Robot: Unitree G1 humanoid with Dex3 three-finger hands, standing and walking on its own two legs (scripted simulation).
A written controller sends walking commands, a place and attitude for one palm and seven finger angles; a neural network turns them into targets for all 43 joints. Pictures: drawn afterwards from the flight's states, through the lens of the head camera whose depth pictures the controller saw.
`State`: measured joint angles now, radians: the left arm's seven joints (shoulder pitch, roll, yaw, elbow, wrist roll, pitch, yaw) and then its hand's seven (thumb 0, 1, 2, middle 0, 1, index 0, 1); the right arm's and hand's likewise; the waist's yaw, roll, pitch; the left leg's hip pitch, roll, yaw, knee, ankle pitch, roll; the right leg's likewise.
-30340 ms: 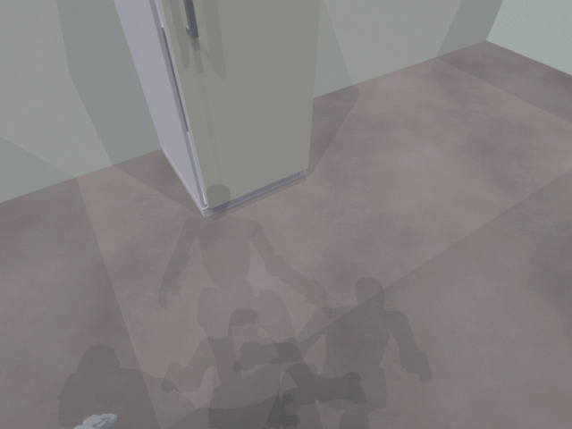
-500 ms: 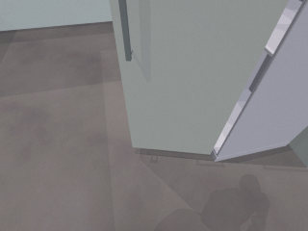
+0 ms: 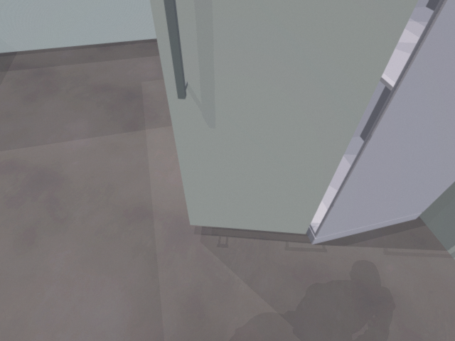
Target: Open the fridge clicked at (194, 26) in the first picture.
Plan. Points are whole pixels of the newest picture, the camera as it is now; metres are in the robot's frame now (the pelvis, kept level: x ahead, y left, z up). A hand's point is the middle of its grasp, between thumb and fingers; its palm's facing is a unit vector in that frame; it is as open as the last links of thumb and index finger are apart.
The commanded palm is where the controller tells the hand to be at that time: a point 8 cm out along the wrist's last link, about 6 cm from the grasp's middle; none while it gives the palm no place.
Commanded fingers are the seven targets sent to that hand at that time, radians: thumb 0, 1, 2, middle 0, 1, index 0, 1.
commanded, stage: look to check the result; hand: left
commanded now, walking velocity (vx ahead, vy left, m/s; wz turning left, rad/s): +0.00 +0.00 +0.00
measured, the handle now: (173, 12) +0.67 +0.15 +0.26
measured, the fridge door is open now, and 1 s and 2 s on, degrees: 71 71 71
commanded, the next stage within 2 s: stand and wait in 0.48 s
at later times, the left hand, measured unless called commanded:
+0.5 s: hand out of the picture +0.02 +0.16 -0.18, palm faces +0.02 -0.98 -0.18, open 7.4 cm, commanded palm none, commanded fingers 0.00 0.90 0.90 -0.20 -0.30 -0.20 -0.30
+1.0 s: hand out of the picture +0.03 +0.16 -0.17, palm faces +0.01 -0.98 -0.18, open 7.4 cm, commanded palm none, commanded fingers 0.00 0.90 0.90 -0.20 -0.30 -0.20 -0.30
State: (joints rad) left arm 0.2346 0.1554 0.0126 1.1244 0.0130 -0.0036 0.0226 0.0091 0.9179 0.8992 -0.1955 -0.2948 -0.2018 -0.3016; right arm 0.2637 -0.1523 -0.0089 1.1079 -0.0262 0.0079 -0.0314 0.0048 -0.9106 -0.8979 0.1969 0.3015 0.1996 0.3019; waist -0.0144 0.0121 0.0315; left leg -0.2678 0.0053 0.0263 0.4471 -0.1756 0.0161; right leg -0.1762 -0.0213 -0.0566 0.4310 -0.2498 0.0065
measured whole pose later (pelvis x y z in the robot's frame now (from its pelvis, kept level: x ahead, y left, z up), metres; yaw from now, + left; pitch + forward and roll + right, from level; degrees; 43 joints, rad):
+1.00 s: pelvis +0.02 -0.01 +0.00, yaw +0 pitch -1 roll +0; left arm 0.24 0.16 0.01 1.14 0.01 -0.01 0.02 0.01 0.91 0.90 -0.20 -0.29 -0.20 -0.30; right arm 0.24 -0.16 0.00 1.14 -0.02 0.00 -0.04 0.00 -0.91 -0.90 0.20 0.30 0.20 0.30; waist -0.01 0.00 0.04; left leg -0.20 0.02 0.03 0.41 -0.19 0.00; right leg -0.11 -0.01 -0.06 0.38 -0.26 0.00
